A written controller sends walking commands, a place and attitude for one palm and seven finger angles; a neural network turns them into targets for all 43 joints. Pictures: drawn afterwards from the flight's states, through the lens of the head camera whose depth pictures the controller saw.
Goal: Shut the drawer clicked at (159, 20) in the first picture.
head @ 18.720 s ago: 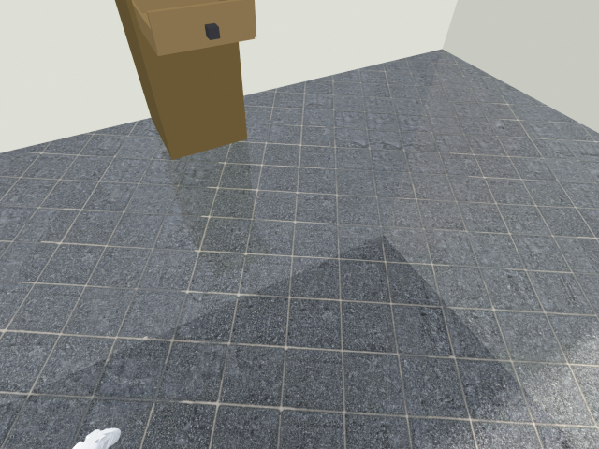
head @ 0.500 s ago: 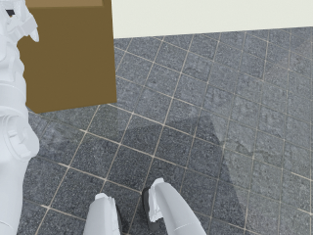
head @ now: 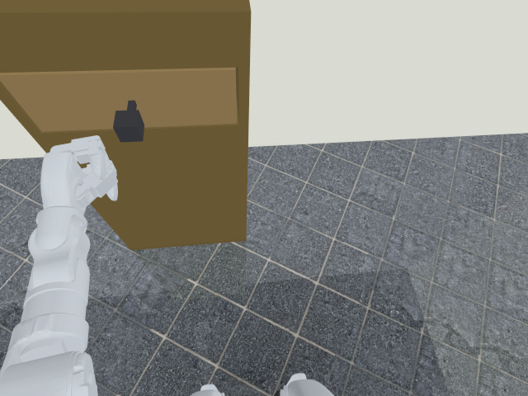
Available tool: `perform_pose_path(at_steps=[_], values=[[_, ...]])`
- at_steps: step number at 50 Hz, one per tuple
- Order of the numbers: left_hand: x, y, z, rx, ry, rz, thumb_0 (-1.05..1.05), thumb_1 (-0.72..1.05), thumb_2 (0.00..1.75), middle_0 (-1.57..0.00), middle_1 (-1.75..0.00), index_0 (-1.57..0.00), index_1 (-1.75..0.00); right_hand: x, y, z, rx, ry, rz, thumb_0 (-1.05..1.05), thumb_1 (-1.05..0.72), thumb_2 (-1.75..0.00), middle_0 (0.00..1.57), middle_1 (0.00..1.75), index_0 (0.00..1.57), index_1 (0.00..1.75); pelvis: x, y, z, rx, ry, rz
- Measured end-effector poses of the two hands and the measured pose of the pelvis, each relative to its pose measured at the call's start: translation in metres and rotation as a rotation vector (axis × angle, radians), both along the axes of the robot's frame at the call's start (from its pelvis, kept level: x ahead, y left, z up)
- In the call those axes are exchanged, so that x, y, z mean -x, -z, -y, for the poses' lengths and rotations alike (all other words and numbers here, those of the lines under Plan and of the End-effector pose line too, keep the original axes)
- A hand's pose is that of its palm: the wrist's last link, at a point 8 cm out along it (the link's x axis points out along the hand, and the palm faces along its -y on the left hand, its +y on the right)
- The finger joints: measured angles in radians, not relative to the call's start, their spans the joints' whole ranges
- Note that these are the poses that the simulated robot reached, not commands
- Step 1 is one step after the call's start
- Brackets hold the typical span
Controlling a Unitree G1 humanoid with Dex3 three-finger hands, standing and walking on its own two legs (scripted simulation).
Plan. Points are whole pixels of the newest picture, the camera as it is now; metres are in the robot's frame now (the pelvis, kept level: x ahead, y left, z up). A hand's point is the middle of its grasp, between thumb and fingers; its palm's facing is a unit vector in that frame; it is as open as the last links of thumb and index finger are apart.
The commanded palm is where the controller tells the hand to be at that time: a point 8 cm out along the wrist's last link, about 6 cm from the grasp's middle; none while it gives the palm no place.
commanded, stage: draw the hand back to the body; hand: left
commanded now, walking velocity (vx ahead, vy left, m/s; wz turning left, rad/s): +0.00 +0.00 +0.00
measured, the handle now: (130, 118) +0.58 +0.22 +0.01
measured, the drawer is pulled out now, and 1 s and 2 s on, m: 0.00 0.00 0.00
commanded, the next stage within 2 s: step back with the hand held close in 1.10 s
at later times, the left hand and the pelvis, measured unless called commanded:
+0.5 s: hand (17, 267) +0.27 +0.24 +0.14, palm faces +0.29 -0.92 -0.25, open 3.3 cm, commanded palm +0.22 +0.28 +0.15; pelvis -0.01 +0.01 +0.04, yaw +3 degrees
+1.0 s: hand out of the picture +0.13 +0.24 +0.22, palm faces +0.46 -0.79 -0.40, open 3.2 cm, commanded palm +0.09 +0.28 +0.22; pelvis -0.03 -0.01 +0.05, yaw +4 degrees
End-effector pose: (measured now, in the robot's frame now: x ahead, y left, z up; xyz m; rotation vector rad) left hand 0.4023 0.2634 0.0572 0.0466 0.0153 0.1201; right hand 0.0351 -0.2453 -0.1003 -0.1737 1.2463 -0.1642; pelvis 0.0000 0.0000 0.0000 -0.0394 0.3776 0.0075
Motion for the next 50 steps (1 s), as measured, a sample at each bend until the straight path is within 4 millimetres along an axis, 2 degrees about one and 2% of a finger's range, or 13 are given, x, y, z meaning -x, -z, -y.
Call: perform_pose_path(at_steps=[5,10,13,18,24,30,45,50], values=[[0.035,-0.022,-0.010,0.016,0.003,0.051,0.02,0.89,0.89,-1.40,-1.60,-1.40,-1.60,-0.053,-0.010,0.003,0.026,-0.062,0.141,0.00,-0.91,-0.90,0.20,0.30,0.20,0.30,-0.007,-0.005,-0.002,0.011,-0.039,0.069],[0.070,-0.028,0.000,0.026,0.066,0.021,0.02,0.89,0.90,-1.39,-1.60,-1.40,-1.60,-0.097,-0.025,-0.002,0.035,-0.106,0.290,0.00,-0.91,-0.90,0.20,0.30,0.20,0.30,-0.005,-0.012,-0.007,0.006,-0.054,0.125],[0.091,-0.035,0.002,-0.016,0.066,0.007,0.02,0.89,0.90,-1.40,-1.60,-1.40,-1.60,-0.115,-0.035,-0.009,0.028,-0.127,0.372,0.00,-0.91,-0.90,0.20,0.30,0.20,0.30,-0.001,-0.015,-0.008,-0.003,-0.051,0.160],[0.124,-0.059,-0.006,-0.145,-0.046,-0.026,0.02,0.89,0.90,-1.40,-1.60,-1.40,-1.60,-0.134,-0.053,-0.028,0.008,-0.139,0.456,0.01,-0.91,-0.90,0.20,0.30,0.20,0.30,0.006,-0.026,-0.008,-0.018,-0.048,0.236],[0.166,-0.091,-0.019,-0.210,-0.161,-0.002,0.02,0.89,0.90,-1.40,-1.60,-1.40,-1.60,-0.140,-0.066,-0.048,-0.029,-0.186,0.514,0.01,-0.91,-0.90,0.20,0.30,0.20,0.30,0.013,-0.037,-0.009,-0.026,-0.055,0.320],[0.204,-0.111,-0.018,-0.232,-0.205,0.030,0.02,0.89,0.90,-1.40,-1.60,-1.40,-1.60,-0.135,-0.072,-0.057,-0.048,-0.221,0.534,0.01,-0.91,-0.90,0.20,0.30,0.20,0.30,0.019,-0.045,-0.008,-0.033,-0.057,0.387],[0.294,-0.167,-0.018,-0.392,-0.297,0.149,0.02,0.89,0.90,-1.40,-1.60,-1.40,-1.60,-0.121,-0.075,-0.038,-0.037,-0.235,0.567,0.01,-0.90,-0.90,0.20,0.30,0.20,0.30,0.025,-0.050,0.003,-0.040,-0.055,0.450],[0.317,-0.176,-0.016,-0.439,-0.330,0.156,0.02,0.89,0.90,-1.40,-1.60,-1.40,-1.60,-0.123,-0.076,-0.032,-0.032,-0.235,0.590,0.01,-0.91,-0.90,0.20,0.30,0.20,0.30,0.027,-0.050,0.008,-0.038,-0.058,0.457]])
